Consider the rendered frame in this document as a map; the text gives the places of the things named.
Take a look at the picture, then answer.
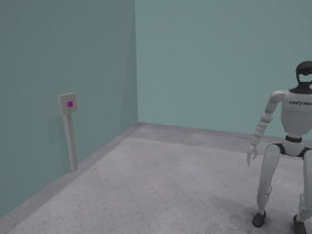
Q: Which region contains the right robot hand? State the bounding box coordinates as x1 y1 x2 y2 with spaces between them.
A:
246 144 259 166

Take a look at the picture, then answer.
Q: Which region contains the left robot foot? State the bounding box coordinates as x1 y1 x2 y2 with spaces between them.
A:
293 214 307 234

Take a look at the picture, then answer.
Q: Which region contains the left robot shin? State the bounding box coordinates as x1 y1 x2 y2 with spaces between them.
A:
296 202 312 222

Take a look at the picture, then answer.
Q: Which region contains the button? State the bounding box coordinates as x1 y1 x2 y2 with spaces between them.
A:
67 100 73 107

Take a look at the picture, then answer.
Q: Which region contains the right robot upper arm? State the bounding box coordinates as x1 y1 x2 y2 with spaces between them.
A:
261 91 286 124

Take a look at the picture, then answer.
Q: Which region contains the right robot forearm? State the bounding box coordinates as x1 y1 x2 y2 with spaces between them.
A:
250 113 267 146

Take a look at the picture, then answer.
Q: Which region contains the panel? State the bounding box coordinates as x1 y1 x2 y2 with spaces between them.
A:
58 93 78 172

